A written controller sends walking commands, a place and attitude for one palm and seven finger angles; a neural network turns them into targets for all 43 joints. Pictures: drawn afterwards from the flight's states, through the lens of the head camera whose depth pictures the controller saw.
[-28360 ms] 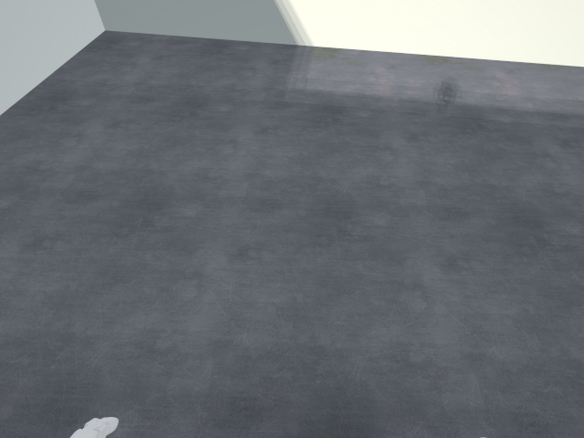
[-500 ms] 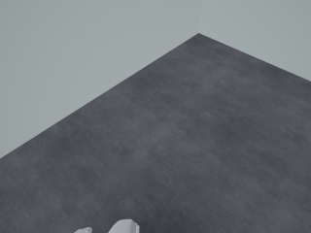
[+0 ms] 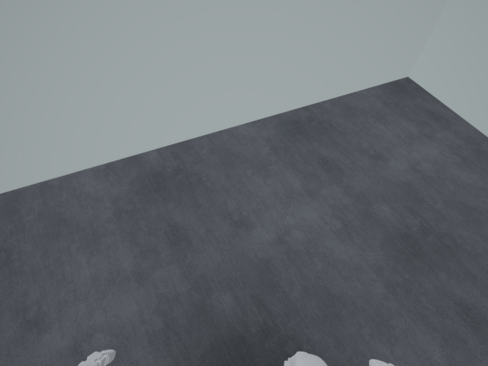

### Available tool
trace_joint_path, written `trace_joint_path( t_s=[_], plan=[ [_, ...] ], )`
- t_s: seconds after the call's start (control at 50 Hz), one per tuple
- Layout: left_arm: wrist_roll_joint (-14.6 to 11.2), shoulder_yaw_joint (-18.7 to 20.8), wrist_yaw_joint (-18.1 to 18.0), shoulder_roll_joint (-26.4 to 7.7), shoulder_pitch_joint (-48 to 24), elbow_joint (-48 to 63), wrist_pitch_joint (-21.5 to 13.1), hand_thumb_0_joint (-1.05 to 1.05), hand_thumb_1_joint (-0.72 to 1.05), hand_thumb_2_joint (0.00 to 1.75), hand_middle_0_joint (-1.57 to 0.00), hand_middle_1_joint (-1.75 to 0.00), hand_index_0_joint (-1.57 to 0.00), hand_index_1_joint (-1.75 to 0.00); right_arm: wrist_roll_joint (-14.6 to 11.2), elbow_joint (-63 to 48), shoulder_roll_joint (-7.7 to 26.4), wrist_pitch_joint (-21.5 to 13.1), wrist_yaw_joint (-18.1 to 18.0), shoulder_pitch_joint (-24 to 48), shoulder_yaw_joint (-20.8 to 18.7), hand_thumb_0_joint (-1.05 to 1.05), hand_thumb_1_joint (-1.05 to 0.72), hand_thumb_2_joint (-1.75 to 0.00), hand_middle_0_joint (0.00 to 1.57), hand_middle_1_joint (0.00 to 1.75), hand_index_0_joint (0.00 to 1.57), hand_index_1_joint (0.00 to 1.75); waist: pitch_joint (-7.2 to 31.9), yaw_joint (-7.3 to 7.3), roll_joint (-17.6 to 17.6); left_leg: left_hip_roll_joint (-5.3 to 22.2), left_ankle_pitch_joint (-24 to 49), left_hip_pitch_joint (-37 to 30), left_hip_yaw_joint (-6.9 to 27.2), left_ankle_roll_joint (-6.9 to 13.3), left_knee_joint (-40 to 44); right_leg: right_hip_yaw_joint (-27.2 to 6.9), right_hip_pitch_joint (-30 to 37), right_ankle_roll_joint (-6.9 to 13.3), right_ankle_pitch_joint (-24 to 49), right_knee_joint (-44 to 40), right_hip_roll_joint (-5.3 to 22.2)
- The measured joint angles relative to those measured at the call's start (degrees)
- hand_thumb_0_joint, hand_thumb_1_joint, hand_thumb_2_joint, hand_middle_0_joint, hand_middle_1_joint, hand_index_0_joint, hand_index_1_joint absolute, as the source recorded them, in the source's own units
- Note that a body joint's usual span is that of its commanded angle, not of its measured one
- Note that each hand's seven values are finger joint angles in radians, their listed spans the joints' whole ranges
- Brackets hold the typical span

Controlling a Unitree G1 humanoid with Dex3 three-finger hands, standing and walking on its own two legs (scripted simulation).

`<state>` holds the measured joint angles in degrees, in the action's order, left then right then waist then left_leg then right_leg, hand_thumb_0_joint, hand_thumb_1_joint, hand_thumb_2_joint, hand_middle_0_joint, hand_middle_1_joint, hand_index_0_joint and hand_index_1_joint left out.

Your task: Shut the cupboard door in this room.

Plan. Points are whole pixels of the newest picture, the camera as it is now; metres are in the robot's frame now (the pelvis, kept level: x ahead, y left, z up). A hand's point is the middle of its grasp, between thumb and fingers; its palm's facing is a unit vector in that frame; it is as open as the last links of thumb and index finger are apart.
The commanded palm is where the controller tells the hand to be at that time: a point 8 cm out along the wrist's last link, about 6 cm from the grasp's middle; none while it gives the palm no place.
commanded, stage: walk to a spot facing it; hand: left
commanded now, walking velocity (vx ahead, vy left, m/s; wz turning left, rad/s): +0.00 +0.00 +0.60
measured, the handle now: out of the picture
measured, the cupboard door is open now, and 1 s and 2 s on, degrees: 88 88 88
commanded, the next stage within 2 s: none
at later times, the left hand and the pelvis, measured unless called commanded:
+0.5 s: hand out of the picture -0.02 +0.20 -0.17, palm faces +0.33 -0.91 -0.25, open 7.4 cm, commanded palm none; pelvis -0.02 -0.02 +0.00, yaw +20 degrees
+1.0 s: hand out of the picture +0.04 +0.23 -0.14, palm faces +0.56 -0.79 -0.26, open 7.4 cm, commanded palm none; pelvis +0.06 -0.01 -0.01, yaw +37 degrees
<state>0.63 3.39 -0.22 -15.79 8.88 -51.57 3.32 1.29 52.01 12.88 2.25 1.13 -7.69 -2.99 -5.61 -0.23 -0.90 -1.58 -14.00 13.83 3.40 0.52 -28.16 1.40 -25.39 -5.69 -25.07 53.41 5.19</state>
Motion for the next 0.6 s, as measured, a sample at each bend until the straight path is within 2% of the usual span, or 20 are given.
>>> trace_joint_path(
  t_s=[0.06, 0.1, 0.12, 0.14, 0.18, 0.24, 0.28, 0.36, 0.44, 0.48, 0.52, 0.54, 0.56, 0.6],
  plan=[
    [-0.2, -0.5, 0.0, 1.1, -1.1, 1.1, -0.5, 0.0, 0.9, 0.9, -0.2, -0.3, -0.2, -0.3, 0.1, 0.1, 0.2, 0.5, 0.0, -0.9, -0.5, 0.01, -0.9, -0.89, 0.2, 0.3, 0.21, 0.3, 0.1, 1.05, 1.1, -0.6, 0.0, 1.4, 2.2, -0.8, -1.3, 0.1, 3.3, 0.4, 0.5, -8.0, -1.6],
    [-0.3, -0.9, 0.1, 1.7, -1.2, 2.0, -1.3, 0.0, 0.9, 0.9, -0.2, -0.3, -0.2, -0.3, 0.0, 0.3, 0.5, 0.8, 0.0, -1.6, -0.9, 0.01, -0.9, -0.89, 0.2, 0.3, 0.21, 0.3, 0.5, 1.45, 1.8, -1.2, -0.7, 3.0, 3.6, -1.6, -3.4, 0.7, 7.1, 0.8, 4.8, -16.7, -2.5],
    [-0.1, -1.1, 0.0, 2.2, -1.2, 2.3, -2.0, 0.0, 0.9, 0.9, -0.2, -0.3, -0.2, -0.3, -0.2, 0.3, 1.0, 1.0, 0.0, -2.0, -1.2, 0.01, -0.9, -0.89, 0.2, 0.3, 0.21, 0.3, 0.6, 1.49, 2.6, -1.3, -1.6, 4.3, 4.4, -1.9, -5.5, 1.5, 8.3, 2.3, 7.2, -19.7, -2.9],
    [0.2, -1.4, -0.1, 3.0, -1.3, 2.6, -2.4, 0.0, 0.9, 0.9, -0.2, -0.3, -0.2, -0.3, -0.4, 0.5, 1.5, 1.2, 0.0, -2.0, -1.6, 0.01, -0.9, -0.89, 0.2, 0.3, 0.21, 0.3, 0.2, 1.67, 3.7, -1.3, -5.8, 5.9, 4.8, -2.0, -9.6, 2.5, 8.3, 4.1, 8.0, -19.4, -3.1],
    [0.3, -1.9, -0.3, 4.1, -0.9, 3.0, -2.9, 0.0, 0.9, 0.9, -0.2, -0.3, -0.2, -0.3, -0.3, 1.0, 2.1, 1.9, 0.0, -2.1, -2.2, 0.01, -0.9, -0.89, 0.2, 0.3, 0.21, 0.3, -0.2, 1.84, 4.0, -1.9, -12.2, 9.9, 3.0, -2.3, -21.3, 4.1, 8.7, 6.3, 8.0, -18.9, -2.1],
    [0.5, -2.3, -0.5, 5.1, 0.1, 2.8, -2.6, 0.0, 0.9, 0.9, -0.2, -0.3, -0.2, -0.3, 0.0, 1.6, 2.8, 2.5, 0.6, -2.3, -2.6, 0.01, -0.91, -0.89, 0.2, 0.3, 0.2, 0.3, -0.5, 1.93, 3.9, -0.8, -10.4, 14.1, -0.2, -3.1, -35.4, 6.0, 10.6, 6.9, 8.7, -21.2, -0.7],
    [0.6, -2.4, -0.6, 5.4, 0.7, 2.3, -2.4, 0.0, 0.9, 0.9, -0.2, -0.3, -0.2, -0.3, 0.0, 1.8, 2.9, 2.6, 1.0, -2.5, -2.7, 0.01, -0.91, -0.89, 0.2, 0.3, 0.2, 0.3, -0.5, 2.14, 3.4, 0.6, -8.6, 14.7, -1.6, -3.8, -38.3, 7.3, 11.5, 6.7, 9.3, -22.6, 0.2],
    [0.9, -2.4, -0.6, 5.2, 1.6, 1.5, -2.3, 0.0, 0.9, 0.9, -0.2, -0.3, -0.21, -0.3, -0.1, 2.3, 2.5, 2.9, 1.2, -2.7, -2.4, 0.01, -0.91, -0.89, 0.19, 0.3, 0.2, 0.3, -0.5, 2.02, 1.9, 2.8, -9.2, 12.0, -3.5, -4.8, -32.6, 10.0, 12.3, 6.5, 9.7, -23.9, 2.1],
    [1.1, -2.0, -0.3, 4.2, 2.2, 0.9, -2.5, 0.0, 0.9, 0.9, -0.2, -0.3, -0.21, -0.3, -0.4, 2.6, 2.1, 2.7, 1.2, -1.8, -1.7, 0.01, -0.91, -0.89, 0.19, 0.3, 0.2, 0.3, -0.9, 0.88, 0.6, 3.7, -11.4, 7.7, -5.3, -4.7, -21.9, 12.7, 11.8, 5.7, 9.2, -22.9, 3.9],
    [1.1, -1.6, -0.3, 3.3, 2.5, 0.5, -2.4, 0.0, 0.9, 0.9, -0.2, -0.3, -0.21, -0.3, -0.5, 2.3, 1.9, 2.3, 1.1, -1.1, -1.3, 0.01, -0.91, -0.89, 0.19, 0.3, 0.2, 0.3, -1.1, 0.36, -0.2, 3.6, -11.2, 5.2, -6.5, -4.3, -16.2, 14.0, 11.2, 5.1, 8.4, -21.3, 5.0],
    [0.8, -1.0, -0.2, 2.2, 3.1, 0.1, -2.1, 0.0, 0.9, 0.9, -0.2, -0.3, -0.21, -0.3, -0.5, 1.5, 1.8, 1.4, 1.1, -0.7, -1.0, 0.01, -0.91, -0.89, 0.19, 0.3, 0.2, 0.3, -0.8, 0.19, -0.7, 3.4, -6.2, 1.8, -7.6, -3.7, -7.7, 15.3, 10.1, 4.1, 6.9, -18.2, 6.2],
    [0.6, -0.7, -0.1, 1.6, 3.6, 0.0, -1.7, 0.0, 0.9, 0.9, -0.2, -0.3, -0.21, -0.3, -0.4, 1.1, 1.9, 0.8, 1.1, -0.6, -0.9, 0.01, -0.91, -0.89, 0.19, 0.3, 0.2, 0.3, -0.4, 0.16, -1.0, 3.1, -4.3, 0.8, -7.5, -1.7, -4.7, 15.4, 8.7, 3.5, 5.8, -15.4, 7.0],
    [0.4, -0.2, -0.1, 0.7, 3.5, -0.4, -1.2, 0.0, 0.9, 0.9, -0.2, -0.3, -0.21, -0.3, -0.3, 0.9, 1.4, 0.3, 1.0, -0.3, -0.9, 0.01, -0.91, -0.89, 0.19, 0.3, 0.2, 0.3, -0.5, -0.12, -2.1, 2.3, -4.6, 1.4, -7.5, -0.4, -5.7, 13.1, 6.9, 2.7, 1.3, -11.2, 7.3],
    [0.5, 0.4, -0.2, -0.5, 3.3, -1.6, 0.2, 0.0, 0.9, 0.9, -0.2, -0.3, -0.2, -0.3, -0.1, 0.4, 0.6, -0.7, 0.6, -0.2, -0.4, 0.01, -0.91, -0.89, 0.19, 0.3, 0.2, 0.3, -0.4, -0.39, -2.8, 1.8, -5.5, 1.9, -6.8, 0.6, -6.8, 7.9, 3.0, 1.7, -4.7, -1.6, 5.3]
  ],
)
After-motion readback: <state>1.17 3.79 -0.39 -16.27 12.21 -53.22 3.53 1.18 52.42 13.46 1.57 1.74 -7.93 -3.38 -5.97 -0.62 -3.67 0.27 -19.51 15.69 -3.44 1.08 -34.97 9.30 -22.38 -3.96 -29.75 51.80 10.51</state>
